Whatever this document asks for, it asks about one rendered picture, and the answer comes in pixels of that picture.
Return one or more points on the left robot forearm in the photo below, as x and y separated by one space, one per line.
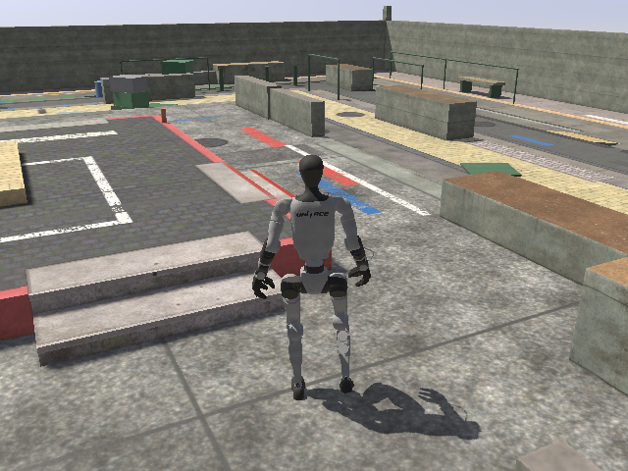
264 262

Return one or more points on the right robot hand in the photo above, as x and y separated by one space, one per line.
355 272

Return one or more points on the left robot thigh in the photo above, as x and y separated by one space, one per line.
290 288

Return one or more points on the right robot upper arm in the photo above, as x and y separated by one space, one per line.
343 206

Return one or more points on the left robot upper arm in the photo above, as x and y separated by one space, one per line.
281 208

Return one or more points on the right robot forearm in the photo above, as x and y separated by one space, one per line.
359 257

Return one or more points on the left robot hand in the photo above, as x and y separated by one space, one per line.
257 285

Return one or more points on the robot right foot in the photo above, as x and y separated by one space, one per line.
346 385

